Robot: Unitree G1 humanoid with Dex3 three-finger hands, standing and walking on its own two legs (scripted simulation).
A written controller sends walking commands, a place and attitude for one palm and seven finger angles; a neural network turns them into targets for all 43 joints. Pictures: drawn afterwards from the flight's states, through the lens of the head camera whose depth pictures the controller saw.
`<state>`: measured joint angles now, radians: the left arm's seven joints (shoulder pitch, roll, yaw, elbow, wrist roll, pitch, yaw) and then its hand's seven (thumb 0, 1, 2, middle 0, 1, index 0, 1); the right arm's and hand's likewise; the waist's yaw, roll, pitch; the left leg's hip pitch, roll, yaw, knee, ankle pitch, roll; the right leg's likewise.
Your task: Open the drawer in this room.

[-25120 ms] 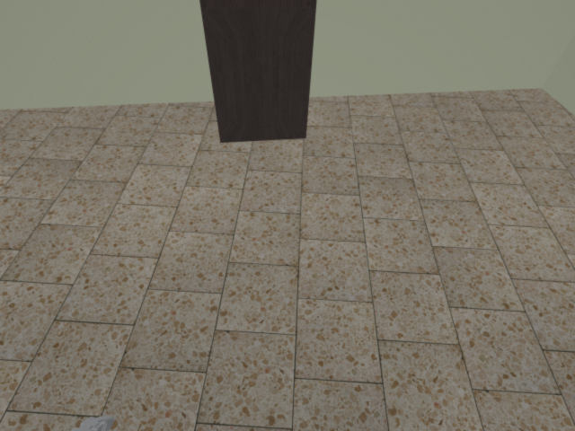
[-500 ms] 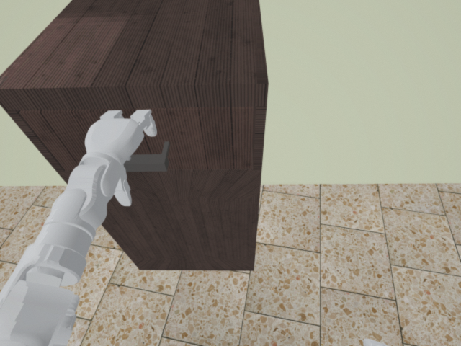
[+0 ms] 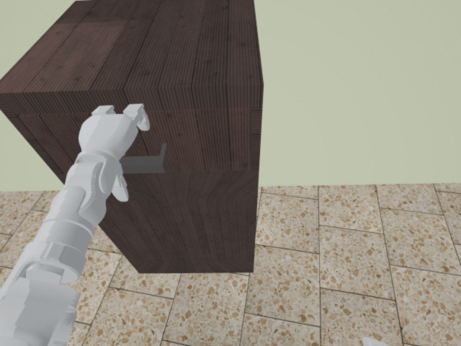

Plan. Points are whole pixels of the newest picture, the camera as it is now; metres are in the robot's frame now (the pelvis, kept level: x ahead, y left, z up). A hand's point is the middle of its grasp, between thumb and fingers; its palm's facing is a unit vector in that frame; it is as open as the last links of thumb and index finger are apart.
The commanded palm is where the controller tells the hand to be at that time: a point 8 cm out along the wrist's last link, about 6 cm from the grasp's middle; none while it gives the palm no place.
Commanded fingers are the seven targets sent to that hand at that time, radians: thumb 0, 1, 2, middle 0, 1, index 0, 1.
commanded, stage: move the hooked fingers above the handle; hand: left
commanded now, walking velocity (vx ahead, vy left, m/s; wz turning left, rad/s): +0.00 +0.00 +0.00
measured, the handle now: (141, 156) +0.48 +0.21 +0.04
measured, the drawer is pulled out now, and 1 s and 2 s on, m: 0.00 0.00 0.00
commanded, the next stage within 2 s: none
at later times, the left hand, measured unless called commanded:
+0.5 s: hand (112, 156) +0.42 +0.23 +0.11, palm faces -0.01 -0.02 -1.00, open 13.8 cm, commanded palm +0.40 +0.22 +0.17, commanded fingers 0.00 -0.50 0.30 -0.30 -1.20 -0.30 -1.20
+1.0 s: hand (125, 158) +0.42 +0.21 +0.09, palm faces -0.09 -0.04 -1.00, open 13.8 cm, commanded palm +0.41 +0.22 +0.17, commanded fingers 0.00 -0.50 0.30 -0.30 -1.20 -0.30 -1.20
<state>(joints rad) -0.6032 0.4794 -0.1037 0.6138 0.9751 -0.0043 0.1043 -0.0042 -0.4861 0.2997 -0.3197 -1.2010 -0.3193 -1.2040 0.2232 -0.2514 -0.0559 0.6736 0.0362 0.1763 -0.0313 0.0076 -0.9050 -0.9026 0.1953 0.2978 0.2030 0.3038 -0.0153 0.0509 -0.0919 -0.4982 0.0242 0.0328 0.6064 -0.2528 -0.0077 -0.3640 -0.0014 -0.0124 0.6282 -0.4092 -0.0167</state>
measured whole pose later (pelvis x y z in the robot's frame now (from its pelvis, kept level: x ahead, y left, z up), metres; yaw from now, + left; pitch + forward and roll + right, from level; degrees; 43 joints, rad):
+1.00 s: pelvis +0.00 +0.00 +0.00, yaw +0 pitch +8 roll +1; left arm -0.63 0.49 -0.15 0.65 0.94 0.02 -0.01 -0.01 -0.49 0.30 -0.31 -1.20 -0.33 -1.22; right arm 0.25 -0.26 -0.04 0.67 0.04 0.19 -0.05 0.01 -0.90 -0.90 0.20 0.30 0.20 0.30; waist -0.02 0.05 -0.09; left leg -0.48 0.02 0.03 0.59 -0.25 -0.01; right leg -0.35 0.00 -0.02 0.61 -0.41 -0.01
